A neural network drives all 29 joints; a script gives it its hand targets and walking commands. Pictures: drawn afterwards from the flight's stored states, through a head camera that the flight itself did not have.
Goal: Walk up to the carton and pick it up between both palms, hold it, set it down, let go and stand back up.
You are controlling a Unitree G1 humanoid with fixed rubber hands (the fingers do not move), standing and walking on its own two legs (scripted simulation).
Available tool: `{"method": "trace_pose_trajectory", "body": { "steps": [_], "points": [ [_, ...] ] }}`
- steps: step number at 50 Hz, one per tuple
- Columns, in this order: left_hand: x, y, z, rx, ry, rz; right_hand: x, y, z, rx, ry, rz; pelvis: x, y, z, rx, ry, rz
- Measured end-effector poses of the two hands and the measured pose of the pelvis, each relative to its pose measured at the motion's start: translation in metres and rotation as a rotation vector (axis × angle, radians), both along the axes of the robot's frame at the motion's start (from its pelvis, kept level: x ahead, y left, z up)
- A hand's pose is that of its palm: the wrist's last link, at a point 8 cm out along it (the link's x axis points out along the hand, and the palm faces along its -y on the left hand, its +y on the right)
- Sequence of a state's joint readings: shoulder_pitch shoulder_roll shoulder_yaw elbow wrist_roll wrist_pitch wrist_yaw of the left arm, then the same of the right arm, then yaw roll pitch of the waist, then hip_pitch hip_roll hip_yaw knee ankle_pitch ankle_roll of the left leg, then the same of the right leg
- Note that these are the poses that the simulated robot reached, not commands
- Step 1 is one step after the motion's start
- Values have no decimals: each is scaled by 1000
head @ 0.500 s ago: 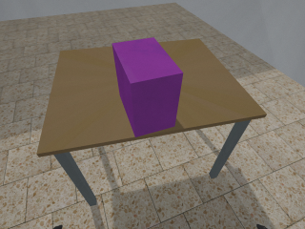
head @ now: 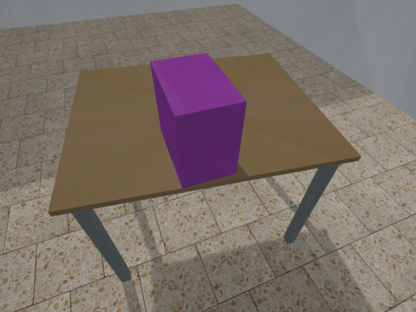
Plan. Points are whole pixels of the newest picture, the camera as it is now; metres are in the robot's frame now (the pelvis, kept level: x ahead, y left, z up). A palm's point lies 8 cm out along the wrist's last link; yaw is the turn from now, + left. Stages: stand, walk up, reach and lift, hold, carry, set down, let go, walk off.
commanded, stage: stand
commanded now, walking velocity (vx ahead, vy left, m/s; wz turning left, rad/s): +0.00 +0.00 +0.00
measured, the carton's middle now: (194, 119) +0.63 +0.06 +0.02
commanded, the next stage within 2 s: walk up in 0.82 s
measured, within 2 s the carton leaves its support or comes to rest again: neither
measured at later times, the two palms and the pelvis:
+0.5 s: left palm out of the picture +0.08 +0.30 -0.11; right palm out of the picture +0.08 -0.30 -0.10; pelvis +0.00 +0.00 +0.00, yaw +0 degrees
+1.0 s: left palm out of the picture +0.08 +0.30 -0.11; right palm out of the picture +0.07 -0.31 -0.10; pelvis +0.00 -0.01 +0.00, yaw -1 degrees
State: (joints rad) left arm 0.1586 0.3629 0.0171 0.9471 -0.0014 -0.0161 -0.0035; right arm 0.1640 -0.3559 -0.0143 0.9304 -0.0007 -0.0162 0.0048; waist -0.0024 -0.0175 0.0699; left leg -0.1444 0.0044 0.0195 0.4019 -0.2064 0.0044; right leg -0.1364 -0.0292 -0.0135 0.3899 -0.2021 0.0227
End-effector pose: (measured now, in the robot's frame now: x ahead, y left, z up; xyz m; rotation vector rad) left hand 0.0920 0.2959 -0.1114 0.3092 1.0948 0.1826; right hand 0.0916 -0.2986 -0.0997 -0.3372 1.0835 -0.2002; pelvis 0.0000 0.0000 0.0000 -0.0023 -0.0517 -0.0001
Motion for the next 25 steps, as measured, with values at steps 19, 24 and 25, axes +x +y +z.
{"method": "trace_pose_trajectory", "body": {
  "steps": [19, 24, 25],
  "points": [
    [-12, 1, -1, 10, 42, 27, -11, -5, -3, -4, 36, -29, -1, -2, 2, 2, -4, -7],
    [-15, 1, -2, 10, 55, 29, -15, -6, -3, -5, 45, -36, -1, -3, 2, 2, -4, -8],
    [-15, 1, -2, 10, 57, 29, -16, -6, -3, -6, 47, -38, -1, -3, 3, 1, -4, -8]
  ]
}}
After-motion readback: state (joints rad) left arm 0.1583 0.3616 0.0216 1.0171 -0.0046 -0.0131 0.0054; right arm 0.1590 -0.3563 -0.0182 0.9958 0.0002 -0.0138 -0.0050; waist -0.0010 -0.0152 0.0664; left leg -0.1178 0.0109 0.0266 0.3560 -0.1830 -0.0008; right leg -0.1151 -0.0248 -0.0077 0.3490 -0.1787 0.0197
